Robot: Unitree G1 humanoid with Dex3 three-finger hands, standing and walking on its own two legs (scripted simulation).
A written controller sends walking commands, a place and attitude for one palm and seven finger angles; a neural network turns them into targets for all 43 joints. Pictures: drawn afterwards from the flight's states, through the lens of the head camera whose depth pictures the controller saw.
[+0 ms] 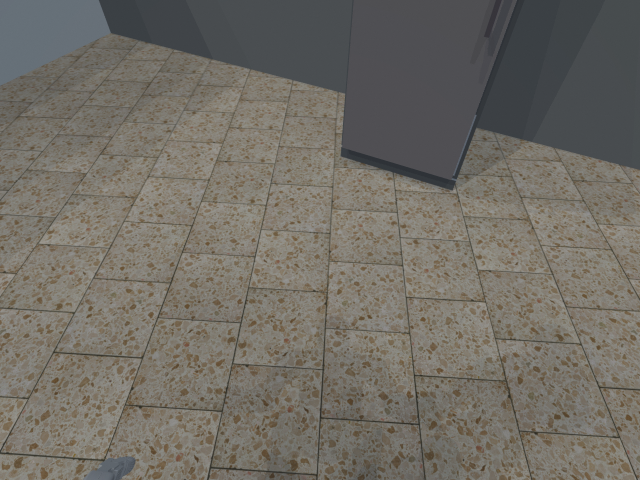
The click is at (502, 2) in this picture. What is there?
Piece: fridge door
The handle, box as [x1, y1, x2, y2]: [484, 0, 501, 37]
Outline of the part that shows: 501,0 495,1 484,36 489,36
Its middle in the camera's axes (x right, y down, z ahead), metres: +0.56 -0.78 +1.17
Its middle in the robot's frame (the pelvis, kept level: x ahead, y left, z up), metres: +1.44 -0.47 +0.11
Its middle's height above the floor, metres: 0.88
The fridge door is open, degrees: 0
